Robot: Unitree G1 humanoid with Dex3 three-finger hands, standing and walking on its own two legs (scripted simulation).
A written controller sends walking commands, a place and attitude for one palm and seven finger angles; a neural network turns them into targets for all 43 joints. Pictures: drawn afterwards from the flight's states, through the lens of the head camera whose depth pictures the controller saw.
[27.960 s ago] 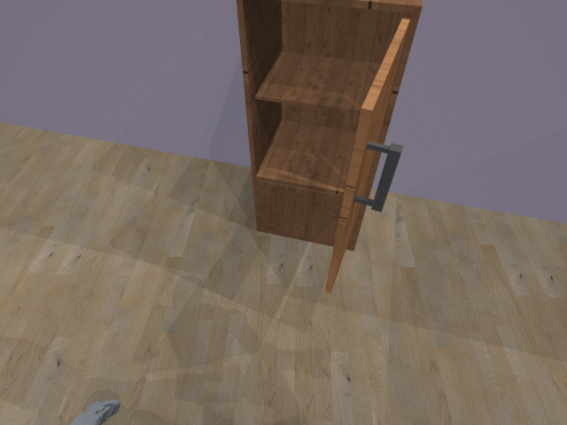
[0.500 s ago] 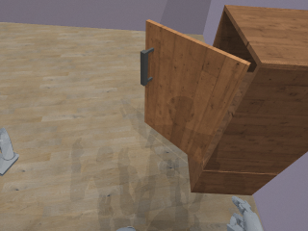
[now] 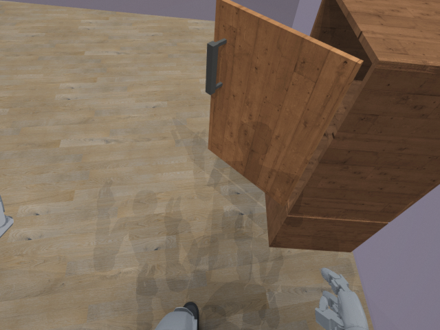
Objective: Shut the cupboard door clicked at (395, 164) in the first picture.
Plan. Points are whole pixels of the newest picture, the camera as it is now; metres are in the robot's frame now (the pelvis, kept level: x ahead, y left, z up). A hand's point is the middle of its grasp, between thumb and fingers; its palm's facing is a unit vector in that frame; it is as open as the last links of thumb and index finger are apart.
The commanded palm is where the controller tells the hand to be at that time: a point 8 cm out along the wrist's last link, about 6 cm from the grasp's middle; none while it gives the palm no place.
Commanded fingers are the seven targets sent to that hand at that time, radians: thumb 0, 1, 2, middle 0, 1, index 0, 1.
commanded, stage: step back with the hand held close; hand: left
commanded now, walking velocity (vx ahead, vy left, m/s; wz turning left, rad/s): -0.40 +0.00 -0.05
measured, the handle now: (216, 67) +0.80 +0.10 +0.03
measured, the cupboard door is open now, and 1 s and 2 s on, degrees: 49 49 49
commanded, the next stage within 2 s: stop stepping back and stand still in 0.04 s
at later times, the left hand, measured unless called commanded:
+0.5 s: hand out of the picture +0.16 +0.31 +0.17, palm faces +0.45 -0.84 -0.29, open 7.4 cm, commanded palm +0.07 +0.33 +0.19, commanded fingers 0.00 0.90 0.90 -0.20 -0.30 -0.20 -0.30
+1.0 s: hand out of the picture +0.13 +0.29 +0.14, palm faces +0.40 -0.84 -0.37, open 7.4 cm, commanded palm none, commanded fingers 0.00 0.90 0.90 -0.20 -0.30 -0.20 -0.30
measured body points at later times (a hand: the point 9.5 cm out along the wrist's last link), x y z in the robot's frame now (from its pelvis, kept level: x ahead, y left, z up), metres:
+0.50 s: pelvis -0.08 +0.04 +0.02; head -0.07 +0.09 +0.46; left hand +0.13 +0.36 +0.19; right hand +0.05 -0.21 -0.06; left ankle -0.01 +0.11 -0.72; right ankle -0.10 -0.10 -0.69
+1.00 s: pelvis -0.09 +0.04 +0.00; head -0.11 +0.04 +0.45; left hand +0.10 +0.33 +0.16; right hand +0.04 -0.23 -0.09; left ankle -0.04 +0.16 -0.72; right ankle -0.13 -0.04 -0.72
